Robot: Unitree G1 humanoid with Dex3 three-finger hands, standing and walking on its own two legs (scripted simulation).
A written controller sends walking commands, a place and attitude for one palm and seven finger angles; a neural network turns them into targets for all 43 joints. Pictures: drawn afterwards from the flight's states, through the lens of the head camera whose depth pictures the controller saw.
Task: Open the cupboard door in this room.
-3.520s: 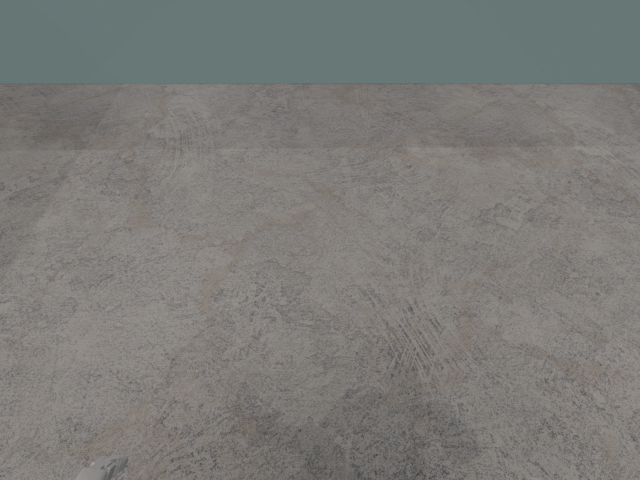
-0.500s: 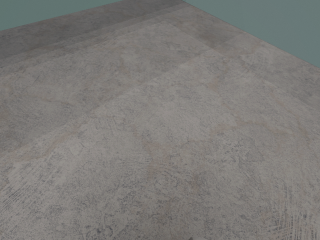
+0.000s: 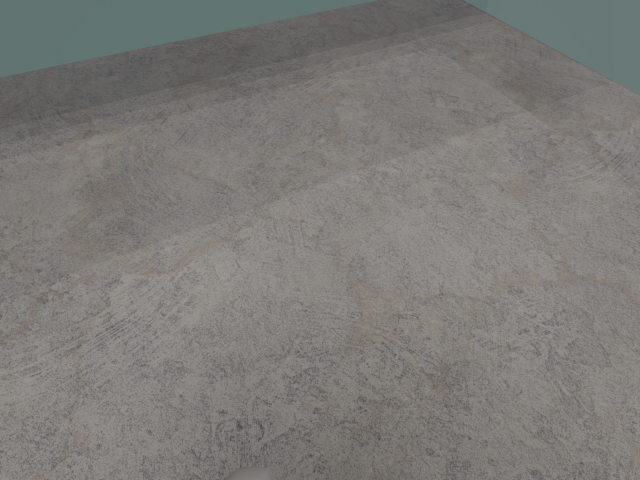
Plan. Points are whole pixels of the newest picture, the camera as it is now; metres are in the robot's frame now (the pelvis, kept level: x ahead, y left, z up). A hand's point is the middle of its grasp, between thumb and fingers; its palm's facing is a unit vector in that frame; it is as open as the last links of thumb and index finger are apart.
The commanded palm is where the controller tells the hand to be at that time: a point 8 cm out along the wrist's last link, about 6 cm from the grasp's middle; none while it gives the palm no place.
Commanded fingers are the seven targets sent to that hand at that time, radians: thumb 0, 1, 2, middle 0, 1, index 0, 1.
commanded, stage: turn or walk to find it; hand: left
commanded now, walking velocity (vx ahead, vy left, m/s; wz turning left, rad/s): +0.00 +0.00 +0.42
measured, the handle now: out of the picture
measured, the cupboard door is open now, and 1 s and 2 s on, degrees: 0 0 0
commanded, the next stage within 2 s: none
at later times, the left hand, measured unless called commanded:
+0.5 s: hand out of the picture +0.03 +0.24 -0.15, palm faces +0.21 -0.94 -0.26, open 7.4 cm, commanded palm none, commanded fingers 0.00 0.90 0.90 -0.20 -0.30 -0.20 -0.30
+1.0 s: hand out of the picture -0.14 +0.24 -0.19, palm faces +0.43 -0.87 -0.23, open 7.4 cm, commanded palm none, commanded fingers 0.00 0.90 0.90 -0.20 -0.30 -0.20 -0.30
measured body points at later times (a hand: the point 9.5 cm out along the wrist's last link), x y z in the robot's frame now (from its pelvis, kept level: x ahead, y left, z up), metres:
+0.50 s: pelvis -0.03 +0.01 +0.00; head -0.01 +0.01 +0.45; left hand +0.02 +0.28 -0.13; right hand +0.08 -0.21 -0.15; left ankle +0.00 +0.14 -0.74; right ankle -0.01 -0.11 -0.73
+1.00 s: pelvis -0.08 +0.03 -0.01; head -0.07 +0.07 +0.44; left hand -0.16 +0.29 -0.17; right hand +0.09 -0.17 -0.13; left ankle -0.12 +0.13 -0.74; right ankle -0.03 -0.11 -0.69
